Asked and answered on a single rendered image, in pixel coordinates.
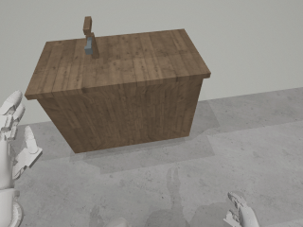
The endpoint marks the counter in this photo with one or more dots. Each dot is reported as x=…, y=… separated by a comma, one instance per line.
x=134, y=89

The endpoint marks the left robot forearm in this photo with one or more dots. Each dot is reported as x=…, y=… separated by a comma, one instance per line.
x=11, y=211

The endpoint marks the robot right hand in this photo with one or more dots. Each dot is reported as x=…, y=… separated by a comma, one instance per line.
x=244, y=218

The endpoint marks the tap lever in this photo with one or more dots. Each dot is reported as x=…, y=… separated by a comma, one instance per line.
x=88, y=48

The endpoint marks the robot left hand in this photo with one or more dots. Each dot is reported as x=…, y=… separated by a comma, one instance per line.
x=11, y=113

